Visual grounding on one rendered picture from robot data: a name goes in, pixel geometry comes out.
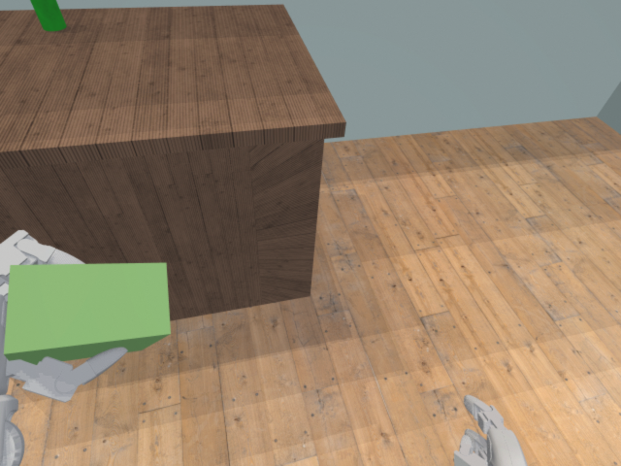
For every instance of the left robot forearm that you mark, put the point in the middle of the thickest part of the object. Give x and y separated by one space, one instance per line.
11 439

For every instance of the table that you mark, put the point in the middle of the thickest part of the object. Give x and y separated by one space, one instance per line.
191 136

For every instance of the robot right hand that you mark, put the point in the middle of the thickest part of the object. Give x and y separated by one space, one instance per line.
501 447

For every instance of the robot left hand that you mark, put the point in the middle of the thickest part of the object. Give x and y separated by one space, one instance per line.
52 378

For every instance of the sponge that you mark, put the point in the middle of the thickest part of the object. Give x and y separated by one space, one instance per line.
75 311

